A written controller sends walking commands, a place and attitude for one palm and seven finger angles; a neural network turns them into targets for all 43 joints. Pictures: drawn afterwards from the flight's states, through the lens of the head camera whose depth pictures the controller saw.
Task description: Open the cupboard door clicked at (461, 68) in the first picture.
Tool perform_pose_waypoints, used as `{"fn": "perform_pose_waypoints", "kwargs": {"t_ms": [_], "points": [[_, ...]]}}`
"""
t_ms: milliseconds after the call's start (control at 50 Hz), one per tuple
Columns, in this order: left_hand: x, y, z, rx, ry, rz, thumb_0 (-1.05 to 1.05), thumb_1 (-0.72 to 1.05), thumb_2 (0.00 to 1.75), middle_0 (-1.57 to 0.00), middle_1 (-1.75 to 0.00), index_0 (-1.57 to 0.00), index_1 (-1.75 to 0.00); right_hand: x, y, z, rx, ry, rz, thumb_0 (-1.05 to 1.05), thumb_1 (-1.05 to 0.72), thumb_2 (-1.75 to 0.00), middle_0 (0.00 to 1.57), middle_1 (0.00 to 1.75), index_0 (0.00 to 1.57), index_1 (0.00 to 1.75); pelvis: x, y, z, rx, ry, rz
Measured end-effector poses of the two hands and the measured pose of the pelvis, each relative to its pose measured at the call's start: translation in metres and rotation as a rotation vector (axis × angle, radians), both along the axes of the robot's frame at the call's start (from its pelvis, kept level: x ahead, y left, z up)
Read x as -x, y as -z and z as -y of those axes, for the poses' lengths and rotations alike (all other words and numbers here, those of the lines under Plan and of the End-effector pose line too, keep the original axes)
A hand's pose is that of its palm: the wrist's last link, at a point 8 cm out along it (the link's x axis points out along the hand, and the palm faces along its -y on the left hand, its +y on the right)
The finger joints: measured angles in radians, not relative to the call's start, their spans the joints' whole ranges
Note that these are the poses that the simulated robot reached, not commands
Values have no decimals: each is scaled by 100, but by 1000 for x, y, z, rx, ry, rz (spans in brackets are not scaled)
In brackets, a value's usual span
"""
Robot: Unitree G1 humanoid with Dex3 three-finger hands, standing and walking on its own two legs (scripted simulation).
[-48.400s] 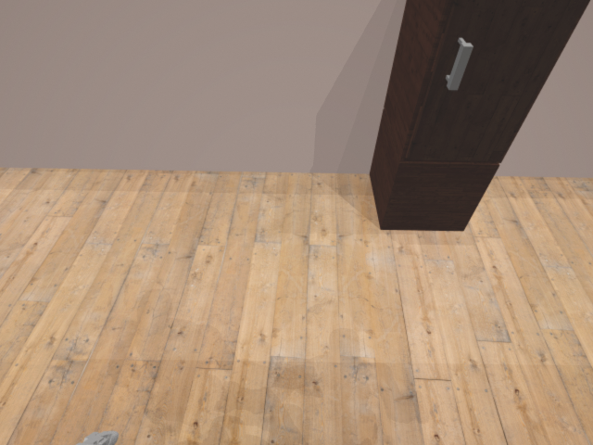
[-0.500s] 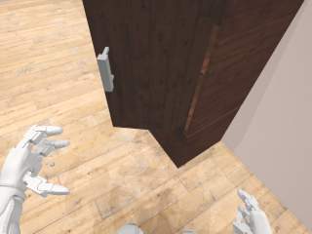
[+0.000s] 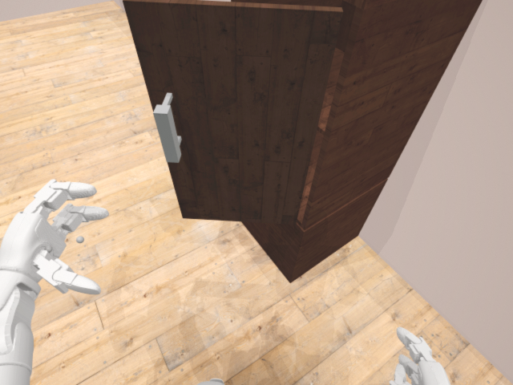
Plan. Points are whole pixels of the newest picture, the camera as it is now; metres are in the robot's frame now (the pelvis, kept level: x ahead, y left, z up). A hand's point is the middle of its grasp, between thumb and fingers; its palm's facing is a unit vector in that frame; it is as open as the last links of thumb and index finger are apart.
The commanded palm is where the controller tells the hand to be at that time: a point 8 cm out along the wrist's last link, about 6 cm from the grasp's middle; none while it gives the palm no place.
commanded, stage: raise the hand with hooked fingers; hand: left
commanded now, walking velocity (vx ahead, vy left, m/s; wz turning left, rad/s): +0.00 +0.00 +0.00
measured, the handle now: (171, 128) +0.57 +0.21 +0.07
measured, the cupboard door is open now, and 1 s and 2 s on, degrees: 52 52 52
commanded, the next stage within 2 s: move the hooked fingers beside the handle in 0.34 s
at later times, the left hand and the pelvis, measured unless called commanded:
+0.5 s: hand (86, 242) +0.29 +0.27 +0.08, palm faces +0.03 -1.00 -0.02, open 14.0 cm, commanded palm +0.27 +0.32 +0.09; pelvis +0.00 -0.01 +0.00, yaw +0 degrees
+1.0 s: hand (105, 200) +0.37 +0.27 +0.08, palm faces +0.01 -1.00 +0.00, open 14.0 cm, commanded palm +0.35 +0.32 +0.08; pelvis +0.00 +0.00 -0.01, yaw -1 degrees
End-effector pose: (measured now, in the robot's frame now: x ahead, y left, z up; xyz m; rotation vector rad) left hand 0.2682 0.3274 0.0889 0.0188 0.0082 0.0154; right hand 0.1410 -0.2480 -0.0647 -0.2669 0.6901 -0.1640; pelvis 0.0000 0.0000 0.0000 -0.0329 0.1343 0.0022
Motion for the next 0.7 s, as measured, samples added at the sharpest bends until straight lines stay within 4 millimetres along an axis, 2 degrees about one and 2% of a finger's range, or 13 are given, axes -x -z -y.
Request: {"fn": "perform_pose_waypoints", "kwargs": {"t_ms": [200,500,580,700], "points": [[3,4,7,-2,-17,-1,-1,-50,30,-30,-120,-30,-120,3,2,3,-2,4,-14,1,-90,-90,20,30,20,30,1,-1,4,-5,2,5],[3,4,9,1,-13,-5,-1,-50,30,-30,-120,-30,-120,-6,3,2,-11,-13,1,1,-90,-90,20,30,20,30,1,0,8,-6,-2,3],[-6,7,5,12,-27,-10,-1,-50,30,-30,-120,-30,-120,-5,5,4,3,-18,-14,1,-90,-90,20,30,21,30,2,2,9,-4,-7,-2],[-30,6,3,13,-8,1,-1,-50,30,-30,-120,-30,-120,3,9,9,18,0,-52,1,-90,-90,20,30,21,30,4,4,9,-1,-5,-15]]}}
